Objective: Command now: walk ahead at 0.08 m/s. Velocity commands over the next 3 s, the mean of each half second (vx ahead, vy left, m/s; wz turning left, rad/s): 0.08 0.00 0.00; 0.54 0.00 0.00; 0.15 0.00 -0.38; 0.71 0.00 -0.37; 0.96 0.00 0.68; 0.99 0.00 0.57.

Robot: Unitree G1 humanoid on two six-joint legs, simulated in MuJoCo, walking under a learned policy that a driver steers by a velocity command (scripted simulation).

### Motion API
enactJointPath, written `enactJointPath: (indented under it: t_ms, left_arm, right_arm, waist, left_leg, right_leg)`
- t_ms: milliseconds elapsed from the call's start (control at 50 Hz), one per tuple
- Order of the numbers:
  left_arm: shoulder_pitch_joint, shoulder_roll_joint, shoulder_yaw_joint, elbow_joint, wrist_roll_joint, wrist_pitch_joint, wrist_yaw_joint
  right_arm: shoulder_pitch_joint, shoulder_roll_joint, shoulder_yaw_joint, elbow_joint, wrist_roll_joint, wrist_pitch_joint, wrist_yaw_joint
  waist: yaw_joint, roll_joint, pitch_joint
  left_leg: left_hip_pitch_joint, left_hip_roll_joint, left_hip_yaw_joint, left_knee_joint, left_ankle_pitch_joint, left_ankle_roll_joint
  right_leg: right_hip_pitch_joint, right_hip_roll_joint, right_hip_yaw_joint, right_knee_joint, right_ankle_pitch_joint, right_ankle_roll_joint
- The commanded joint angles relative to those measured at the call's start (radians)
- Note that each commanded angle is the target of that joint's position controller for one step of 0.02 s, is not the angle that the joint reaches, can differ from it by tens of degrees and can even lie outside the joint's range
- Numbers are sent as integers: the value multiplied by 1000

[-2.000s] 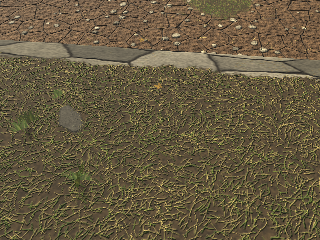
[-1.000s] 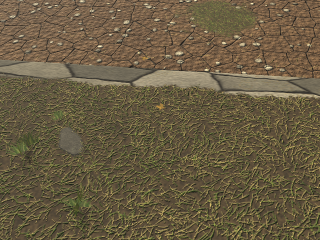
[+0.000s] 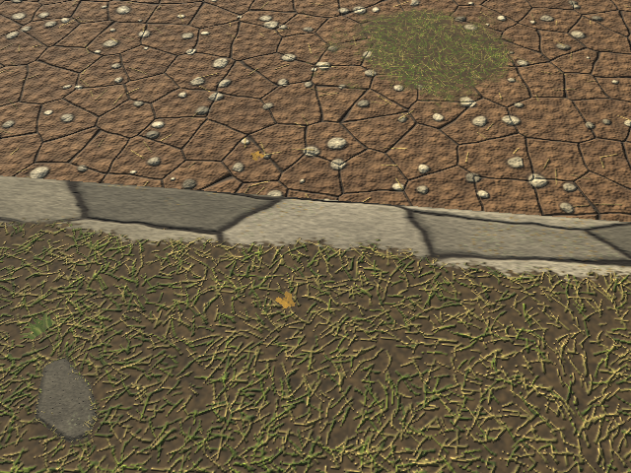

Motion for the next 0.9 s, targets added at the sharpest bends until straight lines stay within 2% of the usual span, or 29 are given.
enactJointPath:
  t_ms: [20, 40, 60, 80, 120, 180, 240, 320, 400, 420, 440, 460, 480, 500, 520, 540, 560, 600, 660, 700, 720, 740, 760, 780, 800, 820, 840, 860, 900]
  left_arm:
    - [159, 79, 24, 22, 17, 22, 0]
    - [153, 80, 24, 20, 25, 21, -1]
    - [144, 108, 26, 11, 28, 17, 1]
    - [106, 178, 43, 20, 14, 15, 4]
    - [75, 91, 27, 33, 15, -4, -2]
    - [52, 71, 25, 41, 8, -27, -10]
    - [92, 80, 27, 60, 0, -35, -11]
    - [117, 78, 26, 76, -2, -33, -12]
    - [124, 70, 24, 88, -4, -25, -14]
    - [164, 76, 30, 107, -11, -20, -14]
    - [185, 101, 40, 111, -23, -17, -16]
    - [217, 117, 46, 107, -33, -23, -17]
    - [272, 147, 55, 114, -43, -40, -17]
    - [300, 180, 67, 122, -49, -60, -18]
    - [297, 180, 71, 122, -37, -78, -19]
    - [306, 152, 66, 117, -19, -93, -22]
    - [290, 137, 60, 104, -16, -103, -28]
    - [231, 126, 57, 73, -32, -101, -36]
    - [185, 157, 65, 48, -35, -86, -41]
    - [186, 170, 69, 44, -45, -85, -43]
    - [173, 171, 66, 38, -41, -89, -44]
    - [136, 159, 57, 25, -30, -95, -46]
    - [49, 109, 42, -11, -12, -101, -48]
    - [93, -27, 13, -49, -9, -119, -45]
    - [111, 19, 22, -61, -63, -142, -45]
    - [63, 74, 28, -84, -84, -152, -49]
    - [42, 95, 29, -84, -62, -147, -48]
    - [62, 94, 36, -71, -35, -133, -42]
    - [109, 88, 41, -58, -28, -98, -46]
  right_arm:
    - [-87, -109, -16, -65, 20, 6, -18]
    - [-61, -88, -9, -51, 23, 10, -20]
    - [-30, -82, -7, -42, 25, 13, -23]
    - [41, -92, -17, -33, 29, 17, -29]
    - [28, -91, -18, -25, 17, 26, -39]
    - [46, -79, -17, -1, 9, 34, -41]
    - [29, -76, -17, 13, 17, 28, -36]
    - [23, -79, -18, 31, 24, 26, -35]
    - [33, -79, -18, 52, 28, 34, -39]
    - [70, -78, -20, 74, 35, 37, -40]
    - [77, -96, -29, 78, 48, 38, -38]
    - [43, -109, -34, 59, 56, 29, -36]
    - [-30, -95, -30, 22, 68, 8, -32]
    - [-107, -57, -21, -17, 78, -19, -22]
    - [-151, -60, -23, -36, 75, -40, -12]
    - [-177, -85, -32, -48, 70, -53, -5]
    - [-161, -84, -34, -51, 74, -63, 1]
    - [-141, -88, -37, -48, 73, -75, 10]
    - [-109, -54, -30, -29, 64, -70, 21]
    - [-18, -61, -37, 6, 62, -56, 21]
    - [68, -85, -50, 30, 64, -49, 14]
    - [226, -129, -75, 70, 69, -46, 3]
    - [443, -223, -110, 118, 62, -50, -4]
    - [492, -292, -101, 123, 38, -64, 7]
    - [405, -225, -74, 110, 29, -79, 20]
    - [289, -176, -55, 82, 31, -86, 26]
    - [188, -128, -36, 55, 26, -84, 34]
    - [107, -119, -28, 35, 16, -76, 40]
    - [86, -88, -15, 36, 14, -62, 29]
  waist:
    - [81, 121, -73]
    - [81, 100, -42]
    - [61, 50, 1]
    - [-10, -80, 40]
    - [-12, -135, 43]
    - [-17, -90, 15]
    - [7, -17, -14]
    - [20, 16, -55]
    - [22, 29, -55]
    - [25, 17, -92]
    - [30, 2, -46]
    - [51, -5, 34]
    - [86, -51, 97]
    - [103, -132, 140]
    - [109, -155, 153]
    - [116, -118, 128]
    - [98, -97, 106]
    - [69, -79, 71]
    - [35, -119, 66]
    - [-10, -108, 68]
    - [-59, -98, 48]
    - [-146, -81, -10]
    - [-266, 101, -79]
    - [-187, 397, -170]
    - [-126, 318, -137]
    - [-78, 211, -24]
    - [-45, 113, 20]
    - [1, 73, 30]
    - [46, 117, 29]
  left_leg:
    - [-167, 228, -204, -209, -432, 82]
    - [-168, 209, -204, -192, -497, 42]
    - [-154, 173, -182, -131, -494, 0]
    - [-93, 100, -102, -94, -415, -28]
    - [88, 89, -69, -7, -266, -43]
    - [129, 104, -70, 14, -187, -33]
    - [112, 112, -75, 14, -136, -29]
    - [140, 117, -75, 37, -26, -33]
    - [156, 120, -76, 55, 31, -34]
    - [160, 88, -40, 82, -187, -24]
    - [95, 77, -35, 104, -463, -9]
    - [-29, 92, -65, 122, -625, 5]
    - [-173, 105, -68, 176, -612, 8]
    - [-291, 100, -35, 274, -435, 2]
    - [-365, 127, -59, 375, -342, 13]
    - [-447, 158, -101, 484, -363, 23]
    - [-510, 181, -119, 546, -359, 29]
    - [-451, 204, -107, 445, -302, 20]
    - [-126, 136, 10, 281, -225, -28]
    - [101, 90, 77, 239, -163, -50]
    - [228, 65, 96, 241, -173, -46]
    - [405, 47, 96, 237, -197, -30]
    - [608, 188, -133, 146, -349, 28]
    - [677, 426, -699, -87, -644, 145]
    - [629, 510, -965, -246, -710, 214]
    - [550, 515, -830, -213, -527, 193]
    - [433, 461, -629, -170, -271, 162]
    - [307, 400, -455, -159, -44, 127]
    - [191, 320, -249, -162, 264, 75]
  right_leg:
    - [311, 34, -56, -123, 78, -24]
    - [312, 19, -40, -195, 77, -41]
    - [275, -33, 21, -299, 52, -67]
    - [145, -38, 44, -338, -137, -95]
    - [0, -15, 45, -431, -292, -72]
    - [40, 0, 29, -407, -162, -48]
    - [132, 15, 9, -354, 5, -54]
    - [194, 25, -10, -311, 159, -63]
    - [214, 35, -23, -295, 225, -64]
    - [232, 52, -37, -299, 12, -82]
    - [205, 43, -8, -317, -284, -119]
    - [192, -9, 79, -371, -510, -163]
    - [245, -104, 222, -462, -617, -218]
    - [331, -218, 392, -567, -619, -273]
    - [378, -298, 497, -608, -538, -304]
    - [440, -320, 522, -612, -471, -307]
    - [494, -314, 504, -596, -422, -296]
    - [483, -248, 347, -592, -299, -234]
    - [253, -138, 136, -585, -223, -192]
    - [98, -115, 70, -536, -238, -192]
    - [37, -103, 46, -468, -156, -184]
    - [-28, -79, 6, -302, 52, -165]
    - [-197, -10, -91, 151, 208, -105]
    - [-407, 121, -37, 548, -240, -80]
    - [-536, 115, 85, 717, -195, -105]
    - [-607, 44, 65, 756, -125, -129]
    - [-549, -4, 39, 714, -35, -127]
    - [-444, -40, 23, 636, 33, -118]
    - [-287, -57, -6, 507, 76, -100]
